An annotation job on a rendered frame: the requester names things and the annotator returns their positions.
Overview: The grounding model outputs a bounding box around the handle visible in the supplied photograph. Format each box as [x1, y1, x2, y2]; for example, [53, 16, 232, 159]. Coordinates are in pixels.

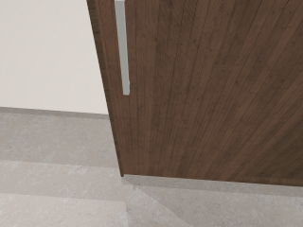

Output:
[115, 0, 130, 96]

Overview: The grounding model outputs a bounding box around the wardrobe door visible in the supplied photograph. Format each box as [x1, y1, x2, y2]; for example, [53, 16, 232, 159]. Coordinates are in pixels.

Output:
[95, 0, 303, 183]
[243, 115, 303, 181]

